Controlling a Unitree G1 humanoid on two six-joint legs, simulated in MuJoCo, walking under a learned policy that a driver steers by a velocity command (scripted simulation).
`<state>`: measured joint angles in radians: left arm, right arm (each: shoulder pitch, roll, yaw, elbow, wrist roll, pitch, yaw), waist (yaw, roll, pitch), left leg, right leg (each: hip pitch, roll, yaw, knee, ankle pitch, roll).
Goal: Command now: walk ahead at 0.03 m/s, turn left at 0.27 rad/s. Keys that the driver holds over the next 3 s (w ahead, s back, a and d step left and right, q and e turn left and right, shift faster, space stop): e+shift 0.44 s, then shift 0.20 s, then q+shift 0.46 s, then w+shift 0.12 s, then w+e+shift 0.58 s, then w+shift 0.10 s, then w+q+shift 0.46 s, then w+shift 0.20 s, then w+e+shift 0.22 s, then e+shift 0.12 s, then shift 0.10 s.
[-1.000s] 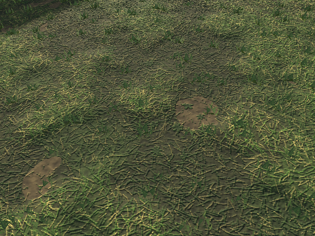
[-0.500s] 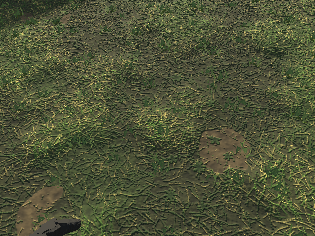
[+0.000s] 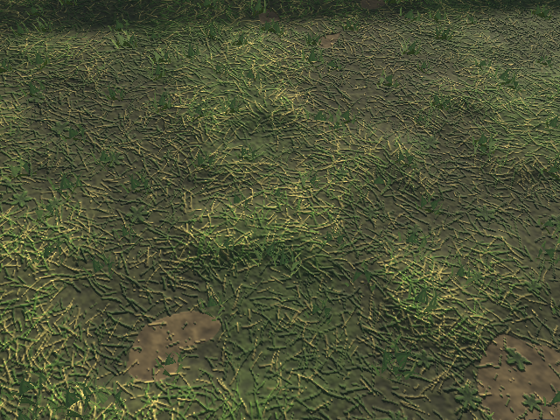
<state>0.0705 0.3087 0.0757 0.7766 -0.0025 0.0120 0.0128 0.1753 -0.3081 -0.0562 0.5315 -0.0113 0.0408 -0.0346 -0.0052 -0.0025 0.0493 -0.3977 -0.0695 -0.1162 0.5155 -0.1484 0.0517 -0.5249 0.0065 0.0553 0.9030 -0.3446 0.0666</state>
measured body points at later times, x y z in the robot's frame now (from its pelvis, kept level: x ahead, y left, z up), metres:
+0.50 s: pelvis +0.01 +0.00 +0.00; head +0.05 +0.00 +0.45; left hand +0.24 +0.25 -0.10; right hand +0.08 -0.32 -0.08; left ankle +0.03 +0.09 -0.74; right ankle +0.00 -0.15 -0.70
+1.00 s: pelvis -0.02 -0.02 +0.00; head +0.02 -0.04 +0.45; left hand +0.20 +0.20 -0.09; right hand +0.02 -0.34 -0.11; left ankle -0.01 +0.10 -0.67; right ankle -0.07 -0.15 -0.74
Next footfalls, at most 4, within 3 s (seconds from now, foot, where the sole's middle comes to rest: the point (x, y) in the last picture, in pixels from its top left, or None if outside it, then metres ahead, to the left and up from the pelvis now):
0.12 right None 0.07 -0.16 -0.77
0.42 left None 0.06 0.08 -0.77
0.80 right None -0.03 -0.16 -0.77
1.18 left None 0.03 0.11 -0.77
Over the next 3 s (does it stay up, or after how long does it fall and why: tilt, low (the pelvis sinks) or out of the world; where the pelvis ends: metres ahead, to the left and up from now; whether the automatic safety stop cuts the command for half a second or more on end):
stays up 1.43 -0.23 0.00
